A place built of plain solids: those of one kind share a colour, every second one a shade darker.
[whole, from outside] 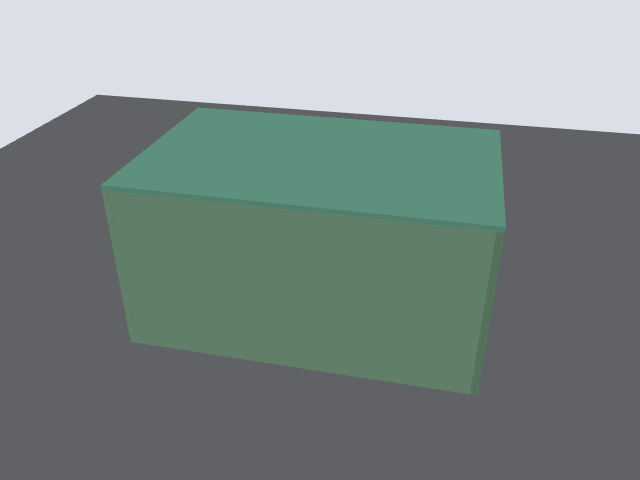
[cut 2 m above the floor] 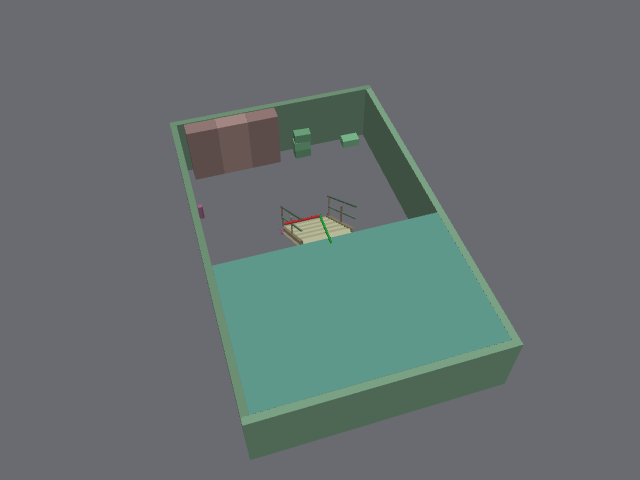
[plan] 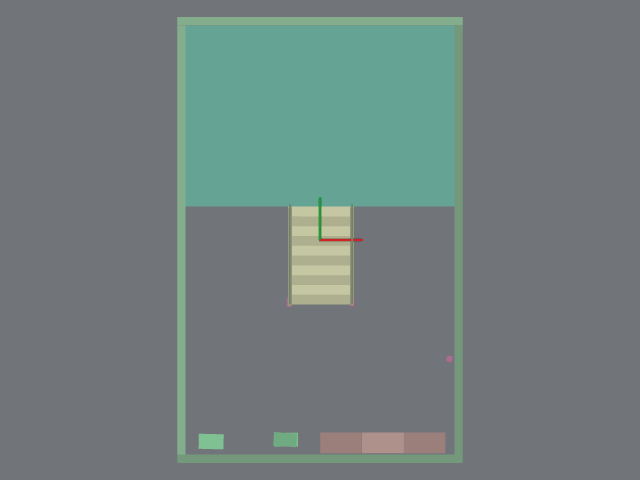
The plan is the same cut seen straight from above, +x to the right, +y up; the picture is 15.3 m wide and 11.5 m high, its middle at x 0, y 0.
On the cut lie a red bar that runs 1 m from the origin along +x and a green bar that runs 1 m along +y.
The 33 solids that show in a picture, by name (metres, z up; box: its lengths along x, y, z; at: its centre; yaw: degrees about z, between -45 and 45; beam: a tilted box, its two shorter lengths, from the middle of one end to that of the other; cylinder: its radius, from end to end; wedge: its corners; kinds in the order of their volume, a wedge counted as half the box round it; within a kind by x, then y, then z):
{
 "wall_1": {"box": [0.2, 10.28, 5.58], "at": [-3.32, 0.0, 2.49]},
 "wall_2": {"box": [6.84, 0.2, 5.58], "at": [0.0, -5.24, 2.49]},
 "wall_3": {"box": [6.84, 0.2, 5.58], "at": [0.0, 5.24, 2.49]},
 "wall_4": {"box": [0.2, 10.28, 5.58], "at": [3.32, 0.0, 2.49]},
 "roof_1": {"box": [6.84, 10.68, 0.15], "at": [0.0, 0.0, 5.36]},
 "floor_1": {"box": [6.44, 4.34, 0.13], "at": [0.0, 2.97, 2.05]},
 "shelving_1": {"box": [1.0, 0.5, 2.15], "at": [0.5, -4.86, 1.02]},
 "shelving_2": {"box": [1.0, 0.5, 2.15], "at": [1.5, -4.86, 1.02]},
 "shelving_3": {"box": [1.0, 0.5, 2.15], "at": [2.5, -4.86, 1.02]},
 "string_1": {"wedge": [[-0.77, -1.58, 0.17], [-0.77, -1.58, 0.19], [-0.77, 0.77, 2.1], [-0.77, 0.77, 2.12], [-0.68, -1.58, 0.17], [-0.68, -1.58, 0.19], [-0.68, 0.77, 2.1], [-0.68, 0.77, 2.12]]},
 "string_2": {"wedge": [[-0.68, -1.41, 0.03], [-0.68, -1.41, 0.03], [-0.68, -1.41, 0.33], [-0.68, -1.41, 0.33], [-0.68, 0.77, 1.82], [-0.68, 0.77, 1.82], [-0.68, 0.77, 2.12], [-0.68, 0.77, 2.12]]},
 "string_3": {"wedge": [[0.72, -1.41, 0.03], [0.72, -1.41, 0.33], [0.72, 0.77, 1.82], [0.72, 0.77, 2.12], [0.73, -1.41, 0.03], [0.73, -1.41, 0.33], [0.73, 0.77, 1.82], [0.73, 0.77, 2.12]]},
 "string_4": {"wedge": [[0.73, -1.58, 0.17], [0.73, -1.58, 0.19], [0.73, 0.77, 2.1], [0.73, 0.77, 2.12], [0.81, -1.58, 0.17], [0.81, -1.58, 0.19], [0.81, 0.77, 2.1], [0.81, 0.77, 2.12]]},
 "string_5": {"wedge": [[0.73, -1.41, 0.03], [0.73, -1.41, 0.05], [0.73, 0.88, 1.91], [0.73, 0.88, 1.92], [0.81, -1.41, 0.03], [0.81, -1.41, 0.05], [0.81, 0.88, 1.91], [0.81, 0.88, 1.92]]},
 "guard_rail_1": {"wedge": [[-0.74, -1.54, 1.08], [-0.74, -1.54, 1.13], [-0.74, 0.86, 3.05], [-0.74, 0.86, 3.1], [-0.7, -1.54, 1.08], [-0.7, -1.54, 1.13], [-0.7, 0.86, 3.05], [-0.7, 0.86, 3.1]]},
 "guard_rail_2": {"wedge": [[-0.74, -1.42, 0.72], [-0.74, -1.42, 0.77], [-0.74, 0.86, 2.59], [-0.74, 0.86, 2.65], [-0.7, -1.42, 0.72], [-0.7, -1.42, 0.77], [-0.7, 0.86, 2.59], [-0.7, 0.86, 2.65]]},
 "guard_rail_3": {"wedge": [[0.75, -1.54, 1.08], [0.75, -1.54, 1.13], [0.75, 0.86, 3.05], [0.75, 0.86, 3.1], [0.79, -1.54, 1.08], [0.79, -1.54, 1.13], [0.79, 0.86, 3.05], [0.79, 0.86, 3.1]]},
 "guard_rail_4": {"wedge": [[0.75, -1.42, 0.72], [0.75, -1.42, 0.77], [0.75, 0.86, 2.59], [0.75, 0.86, 2.65], [0.79, -1.42, 0.72], [0.79, -1.42, 0.77], [0.79, 0.86, 2.59], [0.79, 0.86, 2.65]]},
 "carton_1": {"box": [0.6, 0.36, 0.33], "at": [-2.61, -4.83, 0.12], "yaw": -1.2},
 "carton_2": {"box": [0.56, 0.33, 0.33], "at": [-0.83, -4.78, 0.83], "yaw": -4.0},
 "carton_3": {"box": [0.56, 0.33, 0.38], "at": [-0.82, -4.78, 0.14], "yaw": 0.6},
 "carton_4": {"box": [0.56, 0.33, 0.33], "at": [-0.81, -4.78, 0.5], "yaw": -0.1},
 "tread_1": {"wedge": [[-0.67, -1.55, 0.13], [-0.67, -1.55, 0.18], [-0.67, -1.29, 0.13], [-0.67, -1.29, 0.18], [0.72, -1.55, 0.14], [0.72, -1.55, 0.19], [0.72, -1.29, 0.13], [0.72, -1.29, 0.18]]},
 "tread_2": {"wedge": [[-0.67, -1.31, 0.33], [-0.67, -1.31, 0.38], [-0.67, -1.06, 0.33], [-0.67, -1.06, 0.38], [0.72, -1.31, 0.33], [0.72, -1.31, 0.38], [0.72, -1.06, 0.33], [0.72, -1.06, 0.38]]},
 "tread_3": {"wedge": [[-0.67, -1.08, 0.52], [-0.67, -1.08, 0.57], [-0.67, -0.82, 0.52], [-0.67, -0.82, 0.57], [0.72, -1.08, 0.52], [0.72, -1.08, 0.57], [0.72, -0.82, 0.52], [0.72, -0.82, 0.57]]},
 "tread_4": {"wedge": [[-0.67, -0.84, 0.71], [-0.67, -0.84, 0.76], [-0.67, -0.59, 0.71], [-0.67, -0.59, 0.76], [0.72, -0.84, 0.71], [0.72, -0.84, 0.76], [0.72, -0.59, 0.71], [0.72, -0.59, 0.76]]},
 "tread_5": {"wedge": [[-0.67, -0.61, 0.91], [-0.67, -0.61, 0.96], [-0.67, -0.35, 0.91], [-0.67, -0.35, 0.96], [0.72, -0.61, 0.91], [0.72, -0.61, 0.96], [0.72, -0.35, 0.91], [0.72, -0.35, 0.96]]},
 "tread_6": {"wedge": [[-0.67, -0.37, 1.1], [-0.67, -0.37, 1.15], [-0.67, -0.12, 1.1], [-0.67, -0.12, 1.15], [0.72, -0.37, 1.1], [0.72, -0.37, 1.15], [0.72, -0.12, 1.1], [0.72, -0.12, 1.15]]},
 "tread_7": {"wedge": [[-0.67, -0.14, 1.29], [-0.67, -0.14, 1.34], [-0.67, 0.12, 1.29], [-0.67, 0.12, 1.34], [0.72, -0.14, 1.29], [0.72, -0.14, 1.34], [0.72, 0.12, 1.29], [0.72, 0.12, 1.34]]},
 "tread_8": {"wedge": [[-0.67, 0.1, 1.48], [-0.67, 0.1, 1.53], [-0.67, 0.35, 1.48], [-0.67, 0.35, 1.53], [0.72, 0.1, 1.48], [0.72, 0.1, 1.53], [0.72, 0.35, 1.48], [0.72, 0.35, 1.53]]},
 "tread_9": {"wedge": [[-0.67, 0.33, 1.68], [-0.67, 0.33, 1.73], [-0.67, 0.59, 1.68], [-0.67, 0.59, 1.73], [0.72, 0.33, 1.68], [0.72, 0.33, 1.73], [0.72, 0.59, 1.68], [0.72, 0.59, 1.73]]},
 "tread_10": {"wedge": [[-0.67, 0.57, 1.87], [-0.67, 0.57, 1.92], [-0.67, 0.82, 1.87], [-0.67, 0.82, 1.92], [0.72, 0.57, 1.87], [0.72, 0.57, 1.92], [0.72, 0.82, 1.87], [0.72, 0.82, 1.92]]},
 "extinguisher_1": {"cylinder": 0.07, "from": [3.1, -2.85, 0.0], "to": [3.1, -2.85, 0.52]}
}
